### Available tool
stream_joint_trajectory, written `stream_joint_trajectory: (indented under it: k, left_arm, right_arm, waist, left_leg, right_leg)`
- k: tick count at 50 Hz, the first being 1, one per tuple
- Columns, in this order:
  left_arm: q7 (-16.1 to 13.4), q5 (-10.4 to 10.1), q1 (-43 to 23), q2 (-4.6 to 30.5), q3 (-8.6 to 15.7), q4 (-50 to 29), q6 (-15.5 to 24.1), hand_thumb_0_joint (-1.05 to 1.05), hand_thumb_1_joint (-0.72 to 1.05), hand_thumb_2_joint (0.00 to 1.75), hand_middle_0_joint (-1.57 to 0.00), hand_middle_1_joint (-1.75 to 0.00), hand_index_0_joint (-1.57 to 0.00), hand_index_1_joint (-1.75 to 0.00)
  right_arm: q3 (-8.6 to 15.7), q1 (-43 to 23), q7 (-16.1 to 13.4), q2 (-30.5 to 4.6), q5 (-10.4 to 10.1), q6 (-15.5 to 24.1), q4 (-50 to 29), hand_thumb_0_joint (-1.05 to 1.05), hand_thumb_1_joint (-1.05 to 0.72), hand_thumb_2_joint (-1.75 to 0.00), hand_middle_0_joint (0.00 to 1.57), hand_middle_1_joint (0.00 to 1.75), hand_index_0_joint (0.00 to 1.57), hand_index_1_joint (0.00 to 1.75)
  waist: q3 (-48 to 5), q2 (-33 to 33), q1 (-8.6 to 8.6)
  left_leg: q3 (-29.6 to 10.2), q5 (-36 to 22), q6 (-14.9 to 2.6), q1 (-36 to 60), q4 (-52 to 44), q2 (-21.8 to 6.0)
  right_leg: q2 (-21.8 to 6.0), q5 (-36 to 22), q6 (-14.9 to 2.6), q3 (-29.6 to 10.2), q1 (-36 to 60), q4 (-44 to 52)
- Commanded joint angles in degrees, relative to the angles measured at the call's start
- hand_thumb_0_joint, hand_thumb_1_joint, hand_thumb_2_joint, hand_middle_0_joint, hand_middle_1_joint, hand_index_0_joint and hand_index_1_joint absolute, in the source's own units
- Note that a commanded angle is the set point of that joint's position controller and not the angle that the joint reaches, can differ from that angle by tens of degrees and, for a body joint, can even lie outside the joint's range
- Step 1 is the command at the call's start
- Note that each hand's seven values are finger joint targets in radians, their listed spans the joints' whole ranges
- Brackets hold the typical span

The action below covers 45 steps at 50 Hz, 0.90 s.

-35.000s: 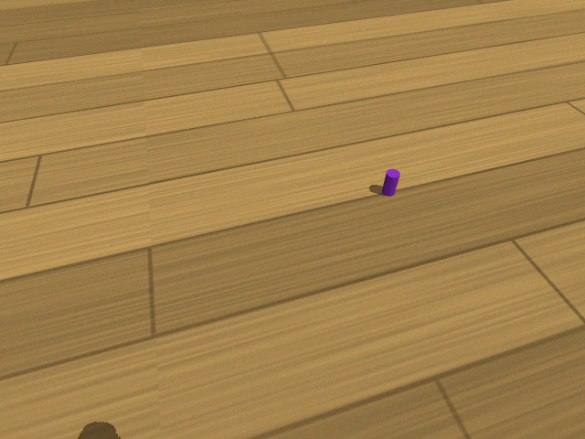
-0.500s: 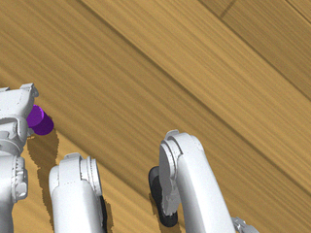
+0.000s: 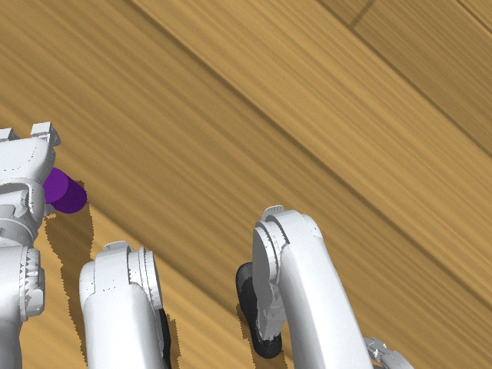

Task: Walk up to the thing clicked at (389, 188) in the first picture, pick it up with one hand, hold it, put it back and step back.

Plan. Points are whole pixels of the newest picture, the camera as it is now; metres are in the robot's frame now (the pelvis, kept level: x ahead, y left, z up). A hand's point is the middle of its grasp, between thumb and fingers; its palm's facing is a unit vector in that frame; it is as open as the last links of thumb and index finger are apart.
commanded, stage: withdraw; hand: left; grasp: from above
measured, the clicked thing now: (60, 192) +0.44 +0.26 -0.27
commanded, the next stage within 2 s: home in 0.84 s
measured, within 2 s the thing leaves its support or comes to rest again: neither
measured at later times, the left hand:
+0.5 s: hand out of the picture +0.42 +0.28 -0.04, palm faces -0.47 -0.06 -0.88, open 14.2 cm
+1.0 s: hand (28, 155) +0.47 +0.26 -0.14, palm faces -0.40 -0.04 -0.92, open 14.0 cm
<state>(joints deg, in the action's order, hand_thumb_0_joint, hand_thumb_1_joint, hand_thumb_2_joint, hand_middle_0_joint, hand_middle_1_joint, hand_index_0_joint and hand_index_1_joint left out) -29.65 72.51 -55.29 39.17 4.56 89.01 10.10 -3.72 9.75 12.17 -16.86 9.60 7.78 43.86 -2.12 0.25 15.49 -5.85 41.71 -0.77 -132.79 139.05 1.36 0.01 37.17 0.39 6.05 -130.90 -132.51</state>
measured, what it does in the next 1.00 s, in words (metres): stands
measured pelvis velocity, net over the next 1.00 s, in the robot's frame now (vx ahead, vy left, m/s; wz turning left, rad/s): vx -0.01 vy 0.00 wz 0.03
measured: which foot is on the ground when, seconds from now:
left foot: down 0.00-1.00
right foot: down 0.00-1.00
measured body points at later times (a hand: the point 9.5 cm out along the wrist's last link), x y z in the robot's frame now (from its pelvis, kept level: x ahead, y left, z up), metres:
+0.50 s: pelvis +0.00 +0.00 +0.10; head +0.21 +0.05 +0.50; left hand +0.44 +0.28 +0.01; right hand +0.09 -0.27 -0.02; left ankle +0.06 +0.12 -0.30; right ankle +0.10 -0.12 -0.30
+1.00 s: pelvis -0.01 +0.00 +0.03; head +0.22 +0.07 +0.40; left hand +0.48 +0.26 -0.09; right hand +0.03 -0.27 -0.07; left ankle +0.06 +0.12 -0.30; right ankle +0.10 -0.12 -0.30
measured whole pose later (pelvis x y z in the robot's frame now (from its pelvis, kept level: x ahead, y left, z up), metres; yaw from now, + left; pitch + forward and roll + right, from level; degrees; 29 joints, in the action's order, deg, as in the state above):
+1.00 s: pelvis -0.01 +0.00 +0.03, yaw +2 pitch +36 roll -7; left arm -26.4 74.1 -61.0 37.7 1.5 87.3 7.8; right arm -3.3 10.7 7.0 -15.0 7.7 5.2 42.8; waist -4.9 0.0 16.6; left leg -3.9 38.3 -1.3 -130.8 132.8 1.9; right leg -0.5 35.0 0.9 4.2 -128.7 -127.3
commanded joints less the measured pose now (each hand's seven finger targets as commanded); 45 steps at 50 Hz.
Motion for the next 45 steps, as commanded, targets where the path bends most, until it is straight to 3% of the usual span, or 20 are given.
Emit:
stream_joint_trajectory:
  k: [1,8,11,13,14,17,18,19,20,23,24,25,27,29,33,37,38,41,43,45]
  left_arm:
    - [-2.72,-0.39,-18.98,13.42,1.84,-9.66,0.50,0.00,-0.56,1.01,-0.07,-1.05,-0.08,-1.05]
    - [-1.32,-3.18,-13.78,13.98,3.02,-22.79,-3.05,0.00,-0.59,1.03,-0.08,-1.03,-0.07,-1.04]
    - [1.41,-4.64,-13.03,13.21,2.12,-29.02,-5.17,0.00,-0.59,1.03,-0.08,-1.02,-0.07,-1.03]
    - [4.58,-6.12,-8.33,9.25,-0.65,-26.69,-6.88,0.00,-0.60,1.04,-0.09,-1.02,-0.07,-1.04]
    - [6.12,-6.94,-9.98,9.44,-1.06,-30.26,-7.00,0.00,-0.60,1.04,-0.09,-1.01,-0.07,-1.03]
    - [10.96,-9.08,-6.71,5.84,-3.49,-33.36,-7.57,0.00,-0.59,1.04,-0.09,-1.01,-0.08,-1.03]
    - [12.64,-9.51,-1.11,2.32,-5.73,-28.47,-8.36,0.00,-0.59,1.04,-0.09,-1.01,-0.07,-1.03]
    - [13.93,-10.04,0.12,-0.30,-7.21,-28.58,-8.33,0.00,-0.59,1.04,-0.09,-1.01,-0.07,-1.03]
    - [14.75,-10.59,-3.24,2.45,-6.22,-33.60,-7.55,0.00,-0.58,1.03,-0.09,-1.01,-0.08,-1.03]
    - [16.43,-9.79,-0.13,0.22,-7.89,-29.39,-6.43,0.00,-0.56,1.03,-0.11,-1.00,-0.09,-1.02]
    - [16.11,-9.27,-2.72,3.53,-5.89,-31.94,-5.41,0.00,-0.53,1.01,-0.14,-0.98,-0.12,-1.00]
    - [15.96,-8.75,-4.02,1.64,-7.37,-29.61,-4.69,0.00,-0.52,1.00,-0.15,-0.97,-0.13,-0.99]
    - [14.53,-6.89,-4.18,3.44,-6.25,-28.10,-3.36,0.00,-0.53,1.00,-0.14,-0.97,-0.12,-0.99]
    - [12.79,-5.60,-7.76,3.23,-6.61,-27.19,-2.10,0.00,-0.53,1.00,-0.12,-0.98,-0.11,-0.99]
    - [9.21,-3.22,-12.38,1.55,-7.79,-19.49,-1.12,0.00,-0.56,1.02,-0.09,-1.01,-0.08,-1.02]
    - [5.35,-1.23,-19.55,3.77,-7.40,-14.30,-0.51,0.00,-0.55,1.02,-0.10,-1.02,-0.09,-1.03]
    - [4.51,-1.19,-22.78,2.93,-7.86,-13.27,-0.31,0.00,-0.55,1.02,-0.10,-1.02,-0.09,-1.03]
    - [2.76,-0.35,-25.80,4.00,-7.52,-8.37,-0.52,0.00,-0.56,1.02,-0.08,-1.04,-0.08,-1.05]
    - [1.32,0.88,-28.57,9.08,-4.85,-8.37,-0.91,0.00,-0.56,1.02,-0.08,-1.05,-0.08,-1.05]
    - [0.17,0.96,-28.22,10.19,-3.31,-7.90,-1.81,0.00,-0.56,1.02,-0.08,-1.05,-0.08,-1.05]
  right_arm:
    - [4.79,12.94,-0.89,-15.10,-0.22,0.28,0.31,0.00,-0.92,-0.91,0.20,0.30,0.20,0.30]
    - [8.54,12.20,-1.89,-14.63,-2.32,-1.79,-1.38,0.00,-0.93,-0.91,0.20,0.30,0.20,0.30]
    - [9.83,13.48,-2.65,-14.11,-3.51,-3.30,-2.46,0.00,-0.92,-0.91,0.20,0.30,0.20,0.30]
    - [9.87,14.08,-3.20,-13.66,-4.53,-4.27,-2.83,0.00,-0.93,-0.91,0.20,0.30,0.20,0.30]
    - [10.02,14.23,-3.58,-13.48,-4.85,-4.80,-2.93,0.00,-0.93,-0.91,0.20,0.30,0.20,0.30]
    - [9.79,14.62,-4.85,-12.37,-5.90,-6.18,-3.86,0.00,-0.92,-0.91,0.20,0.30,0.20,0.30]
    - [9.46,13.44,-5.26,-11.94,-6.56,-6.60,-4.96,0.00,-0.92,-0.91,0.20,0.30,0.20,0.30]
    - [9.21,13.34,-5.71,-11.97,-6.89,-6.82,-5.21,0.00,-0.92,-0.91,0.20,0.30,0.20,0.30]
    - [9.35,13.34,-6.11,-11.77,-7.02,-7.09,-5.35,0.00,-0.92,-0.91,0.20,0.30,0.20,0.30]
    - [8.12,12.08,-6.83,-11.35,-7.35,-7.33,-6.04,0.00,-0.92,-0.91,0.20,0.30,0.20,0.30]
    - [8.17,11.53,-7.10,-11.70,-7.39,-7.35,-6.37,0.00,-0.92,-0.91,0.20,0.30,0.20,0.30]
    - [7.67,11.18,-7.28,-11.03,-7.34,-7.29,-5.83,0.00,-0.92,-0.91,0.20,0.30,0.20,0.30]
    - [7.11,10.40,-7.52,-11.00,-7.49,-6.84,-5.86,0.00,-0.92,-0.91,0.20,0.30,0.20,0.30]
    - [7.09,9.39,-7.43,-10.65,-7.10,-6.28,-5.53,0.00,-0.92,-0.91,0.20,0.30,0.20,0.30]
    - [6.92,8.96,-7.59,-11.02,-6.08,-5.11,-4.38,0.00,-0.91,-0.91,0.20,0.30,0.20,0.30]
    - [6.29,9.38,-7.61,-11.63,-4.45,-3.68,-2.96,0.00,-0.92,-0.91,0.20,0.30,0.20,0.30]
    - [5.96,9.66,-7.49,-11.79,-4.14,-3.22,-2.73,0.00,-0.92,-0.90,0.20,0.30,0.20,0.30]
    - [5.39,10.30,-7.15,-12.36,-3.12,-2.08,-1.63,0.00,-0.91,-0.90,0.20,0.30,0.20,0.30]
    - [5.09,11.20,-6.92,-13.11,-2.49,-1.78,-1.45,0.00,-0.91,-0.90,0.20,0.30,0.20,0.30]
    - [4.90,11.59,-6.49,-13.32,-2.06,-1.61,-1.72,0.00,-0.91,-0.90,0.20,0.30,0.20,0.30]
  waist:
    - [-40.60,-18.74,0.34]
    - [-50.59,-22.83,-3.95]
    - [-53.33,-19.94,-4.37]
    - [-49.42,-15.09,-3.92]
    - [-49.72,-14.85,-3.90]
    - [-46.53,-11.54,-4.14]
    - [-43.67,-8.57,-4.19]
    - [-40.13,-7.52,-3.42]
    - [-40.06,-7.12,-3.88]
    - [-34.43,-4.27,-4.01]
    - [-34.25,-4.40,-4.47]
    - [-33.98,-5.75,-4.33]
    - [-34.43,-7.45,-5.30]
    - [-35.50,-9.16,-4.91]
    - [-34.58,-10.54,-2.83]
    - [-36.66,-11.01,-1.25]
    - [-36.72,-11.75,0.14]
    - [-36.45,-13.55,1.53]
    - [-41.50,-17.08,0.51]
    - [-43.83,-19.95,-0.16]
  left_leg:
    - [3.09,-12.06,-0.70,29.29,-16.03,0.59]
    - [4.77,-14.92,-0.22,36.83,-20.44,0.43]
    - [5.24,-14.48,-0.89,37.96,-22.59,0.31]
    - [4.68,-12.56,-1.31,37.20,-25.02,0.37]
    - [4.63,-12.24,-1.42,37.19,-25.81,0.39]
    - [3.58,-11.78,-1.37,37.84,-28.87,0.44]
    - [3.14,-10.81,-1.41,37.11,-30.21,0.34]
    - [2.61,-10.21,-1.36,36.16,-30.72,0.20]
    - [3.11,-10.73,-1.51,35.87,-30.95,0.20]
    - [3.48,-11.52,-1.44,34.32,-31.87,0.39]
    - [3.68,-12.17,-1.46,35.01,-31.57,0.43]
    - [4.44,-11.99,-1.38,34.20,-31.69,0.74]
    - [4.40,-12.12,-1.12,35.13,-32.04,0.98]
    - [4.46,-11.31,-1.08,35.89,-31.87,0.95]
    - [3.56,-8.29,-0.84,36.69,-31.67,0.85]
    - [4.05,-6.23,-1.01,35.02,-28.53,1.17]
    - [3.79,-5.32,-1.06,33.59,-27.77,1.30]
    - [3.39,-4.78,-0.67,34.00,-26.34,1.07]
    - [3.77,-7.59,-0.43,36.03,-24.99,1.14]
    - [3.42,-9.23,-0.05,37.45,-24.55,1.03]
  right_leg:
    - [1.86,-11.53,-2.83,3.34,20.10,11.92]
    - [1.38,-14.30,-3.46,1.01,24.65,14.36]
    - [1.45,-14.49,-3.14,-0.10,29.16,18.62]
    - [1.50,-13.02,-2.81,-0.28,30.18,21.91]
    - [1.61,-12.67,-2.74,-0.53,31.84,22.98]
    - [1.64,-11.98,-2.53,-0.66,34.19,26.10]
    - [1.78,-10.89,-2.47,-0.50,33.93,27.25]
    - [1.58,-10.39,-2.45,-0.46,32.38,27.82]
    - [1.82,-10.81,-2.49,-0.90,34.44,28.76]
    - [1.60,-10.51,-2.65,-1.11,34.18,30.16]
    - [1.78,-10.80,-2.82,-1.19,33.81,30.35]
    - [1.88,-10.61,-2.88,-1.53,34.21,30.60]
    - [1.67,-10.34,-3.03,-1.54,33.00,29.89]
    - [1.91,-10.07,-3.15,-1.61,31.83,28.97]
    - [1.86,-7.93,-3.35,-0.84,26.97,27.16]
    - [1.80,-5.20,-3.14,-0.80,24.55,25.48]
    - [1.66,-4.35,-3.05,-0.73,23.04,24.65]
    - [1.49,-3.90,-3.00,0.18,20.55,22.24]
    - [1.20,-6.33,-3.05,0.39,21.36,20.06]
    - [0.87,-7.81,-3.24,0.84,20.41,17.86]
